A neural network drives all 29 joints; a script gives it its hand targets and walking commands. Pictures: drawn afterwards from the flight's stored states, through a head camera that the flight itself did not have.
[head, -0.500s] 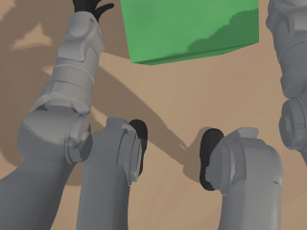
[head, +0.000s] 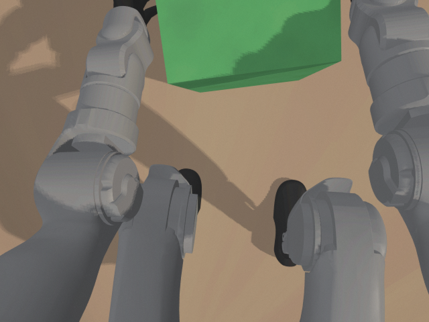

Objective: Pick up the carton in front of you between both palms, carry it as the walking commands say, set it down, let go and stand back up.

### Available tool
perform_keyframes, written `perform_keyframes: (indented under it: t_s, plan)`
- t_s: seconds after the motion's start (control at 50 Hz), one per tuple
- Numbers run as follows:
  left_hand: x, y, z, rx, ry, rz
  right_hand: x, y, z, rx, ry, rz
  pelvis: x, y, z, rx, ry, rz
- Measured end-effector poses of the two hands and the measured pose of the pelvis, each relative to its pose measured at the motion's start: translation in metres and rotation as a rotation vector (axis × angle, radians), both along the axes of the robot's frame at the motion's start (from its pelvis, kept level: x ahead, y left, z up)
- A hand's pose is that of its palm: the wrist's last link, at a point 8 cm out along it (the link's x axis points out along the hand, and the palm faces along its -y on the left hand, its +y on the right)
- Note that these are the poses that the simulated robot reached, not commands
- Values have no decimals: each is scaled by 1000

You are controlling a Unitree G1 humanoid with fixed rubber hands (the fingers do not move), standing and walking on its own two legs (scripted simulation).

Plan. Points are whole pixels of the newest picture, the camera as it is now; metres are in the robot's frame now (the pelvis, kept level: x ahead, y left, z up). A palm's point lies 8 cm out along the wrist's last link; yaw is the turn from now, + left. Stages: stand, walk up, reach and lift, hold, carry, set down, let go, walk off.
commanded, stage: reach and lift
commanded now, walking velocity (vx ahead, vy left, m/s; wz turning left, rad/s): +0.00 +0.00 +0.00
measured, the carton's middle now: (243, 16) +0.55 +0.00 -0.24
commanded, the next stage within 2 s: none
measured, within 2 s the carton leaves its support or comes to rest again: leaves its support in 0.10 s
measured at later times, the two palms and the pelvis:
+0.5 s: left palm out of the picture +0.49 +0.14 +0.01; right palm out of the picture +0.51 -0.16 +0.01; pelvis -0.01 +0.01 +0.08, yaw -3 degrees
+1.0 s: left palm out of the picture +0.46 +0.14 +0.15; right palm out of the picture +0.47 -0.16 +0.15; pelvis +0.02 +0.01 +0.20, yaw -4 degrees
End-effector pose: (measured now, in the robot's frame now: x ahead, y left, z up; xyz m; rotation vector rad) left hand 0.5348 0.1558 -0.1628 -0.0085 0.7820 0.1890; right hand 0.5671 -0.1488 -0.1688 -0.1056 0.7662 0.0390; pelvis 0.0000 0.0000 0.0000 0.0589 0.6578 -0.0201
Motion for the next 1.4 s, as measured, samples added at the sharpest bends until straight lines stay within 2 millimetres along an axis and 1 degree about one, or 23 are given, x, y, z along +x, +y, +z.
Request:
perform_keyframes:
  t_s: [0.06,0.1,0.16,0.22,0.28,0.34,0.38,0.42,0.48,0.54,0.64,0.8,0.92,1.14,1.4]
  plan:
    - [0,1,4,3,-1,6,-5,1,-1,7,-2,-11,4,0,-1,-1,14,1]
    - [0,0,10,5,-12,18,-9,3,1,3,-3,-23,5,0,-1,-2,23,1]
    - [-5,-2,25,7,-40,56,-16,4,12,-4,-12,-44,6,1,2,-5,36,-2]
    - [-12,-4,47,-6,-73,60,-22,2,38,6,-42,-59,5,3,9,-10,44,-7]
    - [-20,-7,78,-18,-100,56,-29,-2,75,17,-67,-85,2,6,20,-14,53,-14]
    - [-26,-11,110,-28,-108,49,-37,-6,113,20,-72,-109,-1,8,35,-17,63,-23]
    - [-31,-13,129,-30,-101,42,-42,-8,135,20,-65,-119,-4,9,47,-17,71,-29]
    - [-35,-14,146,-27,-91,35,-46,-8,153,16,-56,-123,-7,10,58,-17,78,-33]
    - [-41,-13,167,-20,-81,29,-52,-7,175,10,-47,-122,-10,10,75,-16,89,-36]
    - [-46,-10,183,-14,-80,28,-57,-4,191,9,-46,-122,-11,10,89,-18,98,-36]
    - [-49,-7,207,-13,-91,27,-63,-1,212,14,-57,-127,-10,10,108,-24,107,-29]
    - [-55,-10,249,-18,-101,10,-77,-5,251,25,-66,-156,2,11,140,-32,89,-26]
    - [-64,-13,288,-18,-93,-1,-90,-8,289,33,-57,-173,15,10,173,-32,46,-32]
    - [-83,-11,363,-24,-88,-11,-114,-6,364,37,-52,-196,37,7,237,-42,-68,-34]
    - [-103,-12,441,-33,-98,-37,-144,-7,442,44,-62,-234,63,9,309,-58,-222,-34]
